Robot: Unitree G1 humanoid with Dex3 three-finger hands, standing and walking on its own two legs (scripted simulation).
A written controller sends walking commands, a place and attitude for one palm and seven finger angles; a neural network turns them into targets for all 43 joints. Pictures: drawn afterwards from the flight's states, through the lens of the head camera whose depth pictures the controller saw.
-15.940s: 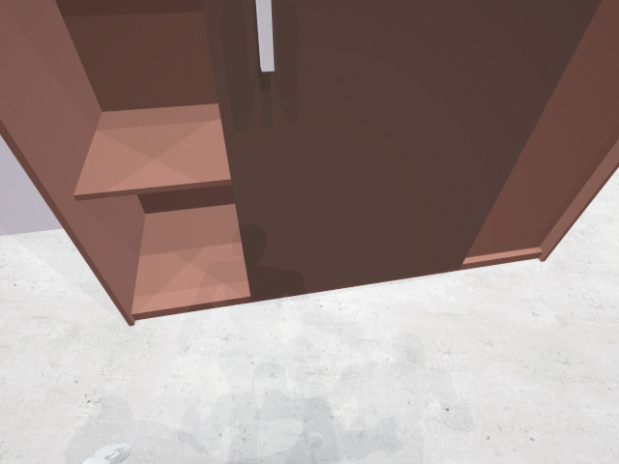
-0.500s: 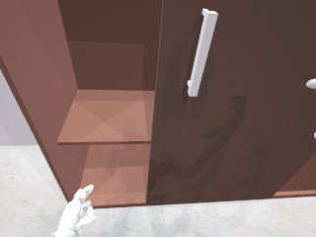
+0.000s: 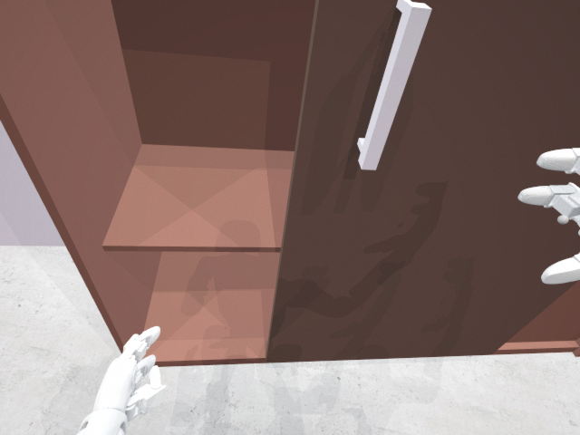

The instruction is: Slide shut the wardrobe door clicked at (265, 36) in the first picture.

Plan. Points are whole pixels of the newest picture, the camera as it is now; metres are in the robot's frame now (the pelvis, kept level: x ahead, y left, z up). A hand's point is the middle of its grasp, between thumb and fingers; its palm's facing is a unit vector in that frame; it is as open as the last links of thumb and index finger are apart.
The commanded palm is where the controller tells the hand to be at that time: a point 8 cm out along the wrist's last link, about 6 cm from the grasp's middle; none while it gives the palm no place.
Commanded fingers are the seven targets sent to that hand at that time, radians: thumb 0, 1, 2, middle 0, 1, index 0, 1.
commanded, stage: move the hooked fingers beside the handle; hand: right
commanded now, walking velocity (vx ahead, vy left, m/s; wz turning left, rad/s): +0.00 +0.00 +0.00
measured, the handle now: (384, 91) +0.50 -0.11 +0.27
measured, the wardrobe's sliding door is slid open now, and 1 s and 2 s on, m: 0.42 0.42 0.42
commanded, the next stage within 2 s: none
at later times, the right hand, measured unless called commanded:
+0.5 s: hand (518, 178) +0.31 -0.21 +0.28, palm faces -0.11 +0.98 -0.16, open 14.0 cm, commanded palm +0.30 -0.29 +0.27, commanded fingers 0.00 0.50 -0.30 0.30 1.20 0.30 1.20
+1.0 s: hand (517, 132) +0.37 -0.23 +0.29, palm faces +0.03 +1.00 -0.05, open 13.9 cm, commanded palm +0.35 -0.27 +0.26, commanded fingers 0.00 0.50 -0.30 0.30 1.20 0.30 1.20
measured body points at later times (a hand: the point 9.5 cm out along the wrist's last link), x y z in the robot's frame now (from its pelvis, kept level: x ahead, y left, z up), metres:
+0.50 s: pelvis +0.02 -0.01 +0.00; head -0.02 +0.02 +0.45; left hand +0.23 +0.20 -0.06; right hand +0.31 -0.27 +0.29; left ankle -0.02 +0.10 -0.74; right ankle +0.06 -0.12 -0.74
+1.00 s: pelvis +0.01 +0.00 +0.00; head -0.03 +0.03 +0.45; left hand +0.20 +0.23 -0.07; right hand +0.37 -0.29 +0.30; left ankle -0.02 +0.10 -0.74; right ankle +0.06 -0.12 -0.74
